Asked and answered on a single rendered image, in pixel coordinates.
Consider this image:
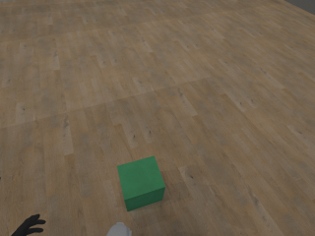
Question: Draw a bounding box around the robot left hand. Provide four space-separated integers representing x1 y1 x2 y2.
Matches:
11 214 46 236

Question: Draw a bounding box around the left robot thigh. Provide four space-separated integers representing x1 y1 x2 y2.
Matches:
105 224 132 236

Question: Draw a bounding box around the carton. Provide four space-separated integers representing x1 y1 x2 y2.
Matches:
117 155 165 211

